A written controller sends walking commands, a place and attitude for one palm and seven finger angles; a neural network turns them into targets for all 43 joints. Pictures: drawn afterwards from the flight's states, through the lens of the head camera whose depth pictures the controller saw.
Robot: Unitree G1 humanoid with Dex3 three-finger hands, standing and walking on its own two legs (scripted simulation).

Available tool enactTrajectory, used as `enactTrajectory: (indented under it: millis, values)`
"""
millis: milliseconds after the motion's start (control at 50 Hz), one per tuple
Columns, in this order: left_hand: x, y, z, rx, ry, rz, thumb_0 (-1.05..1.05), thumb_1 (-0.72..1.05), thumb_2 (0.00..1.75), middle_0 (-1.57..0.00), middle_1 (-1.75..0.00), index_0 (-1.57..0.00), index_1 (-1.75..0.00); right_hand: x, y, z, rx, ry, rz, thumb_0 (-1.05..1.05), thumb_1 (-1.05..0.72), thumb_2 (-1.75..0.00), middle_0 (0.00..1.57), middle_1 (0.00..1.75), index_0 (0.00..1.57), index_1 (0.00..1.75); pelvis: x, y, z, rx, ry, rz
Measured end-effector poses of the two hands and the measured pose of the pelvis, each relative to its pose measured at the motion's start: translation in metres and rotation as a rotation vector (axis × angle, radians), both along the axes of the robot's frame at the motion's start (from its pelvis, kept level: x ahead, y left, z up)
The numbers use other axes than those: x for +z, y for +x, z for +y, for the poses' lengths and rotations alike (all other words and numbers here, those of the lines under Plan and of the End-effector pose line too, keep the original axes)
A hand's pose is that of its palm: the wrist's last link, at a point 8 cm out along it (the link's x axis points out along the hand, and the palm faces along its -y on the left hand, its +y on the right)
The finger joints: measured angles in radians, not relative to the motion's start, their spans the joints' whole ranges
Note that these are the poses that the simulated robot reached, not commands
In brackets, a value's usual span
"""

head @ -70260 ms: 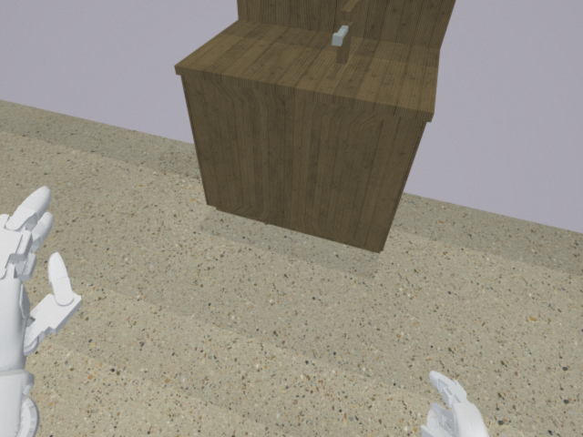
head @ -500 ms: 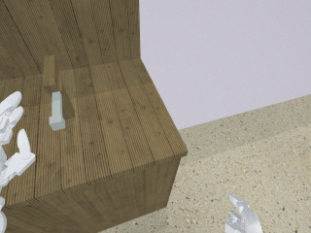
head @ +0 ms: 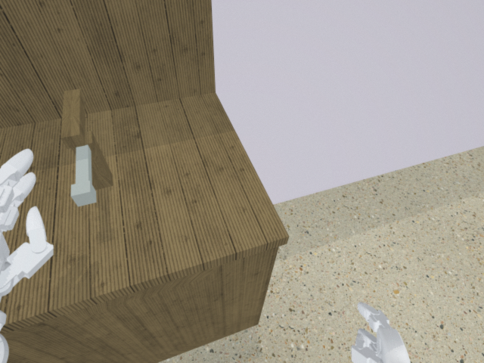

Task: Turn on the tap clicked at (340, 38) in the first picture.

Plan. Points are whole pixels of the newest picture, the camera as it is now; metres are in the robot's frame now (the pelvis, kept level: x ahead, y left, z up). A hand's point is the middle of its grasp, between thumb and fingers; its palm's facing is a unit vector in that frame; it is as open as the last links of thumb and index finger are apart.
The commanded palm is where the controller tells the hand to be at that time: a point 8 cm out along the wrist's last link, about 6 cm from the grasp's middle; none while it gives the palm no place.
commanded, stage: shuffle to correct the standing spot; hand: left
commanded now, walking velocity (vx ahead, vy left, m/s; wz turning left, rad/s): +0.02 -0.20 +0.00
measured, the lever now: (83, 193) +0.34 +0.28 +0.09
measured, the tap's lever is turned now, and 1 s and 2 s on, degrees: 0 0 0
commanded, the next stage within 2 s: none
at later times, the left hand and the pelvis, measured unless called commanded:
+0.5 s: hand (46, 250) +0.21 +0.25 +0.16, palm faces +0.32 -0.86 -0.40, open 7.4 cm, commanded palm +0.16 +0.28 +0.18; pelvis +0.00 +0.00 +0.00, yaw +0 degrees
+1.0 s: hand (49, 246) +0.22 +0.24 +0.16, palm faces +0.33 -0.86 -0.39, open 7.4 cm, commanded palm +0.16 +0.28 +0.18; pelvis +0.00 +0.00 +0.00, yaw +0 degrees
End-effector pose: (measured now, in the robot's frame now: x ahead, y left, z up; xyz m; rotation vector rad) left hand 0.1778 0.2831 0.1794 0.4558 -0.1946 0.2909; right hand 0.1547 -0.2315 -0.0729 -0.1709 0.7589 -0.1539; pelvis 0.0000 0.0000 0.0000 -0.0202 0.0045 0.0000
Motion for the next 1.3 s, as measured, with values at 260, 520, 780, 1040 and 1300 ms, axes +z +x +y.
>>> enactTrajectory:
  millis: [260,520,780,1040,1300]
  values:
    - [0.009,0.01,0.002,-0.006,-0.001,-0.056,0.02,0.89,0.9,-0.21,-0.3,-0.21,-0.31,0.004,0.004,0.007,0.015,-0.007,0.006,0.01,-0.91,-0.9,0.2,0.3,0.2,0.3,0.003,0.002,0.004,0.003,0.001,-0.007]
    - [-0.005,-0.001,0.004,0.019,-0.021,0.02,0.02,0.89,0.9,-0.21,-0.3,-0.21,-0.31,-0.001,-0.001,0.006,0.011,0.002,0.02,0.01,-0.91,-0.9,0.2,0.3,0.2,0.3,0.001,0.001,0.003,0.002,0.003,0.0]
    - [0.009,0.009,-0.003,-0.01,0.011,-0.031,0.02,0.89,0.9,-0.21,-0.3,-0.21,-0.31,0.002,0.004,0.005,0.008,0.013,-0.004,0.01,-0.91,-0.9,0.2,0.3,0.2,0.3,0.002,0.001,0.001,0.001,0.002,-0.001]
    - [0.002,0.001,-0.001,0.014,-0.013,-0.015,0.02,0.89,0.9,-0.21,-0.3,-0.21,-0.31,0.0,-0.001,-0.001,0.006,-0.008,0.02,0.01,-0.91,-0.9,0.2,0.3,0.2,0.3,0.002,0.002,-0.001,0.002,0.005,-0.006]
    - [-0.004,0.001,-0.003,0.015,-0.024,0.014,0.02,0.89,0.9,-0.21,-0.3,-0.21,-0.31,-0.001,-0.001,0.002,0.002,0.013,0.009,0.01,-0.91,-0.9,0.2,0.3,0.2,0.3,0.001,-0.001,-0.001,0.0,0.002,0.0]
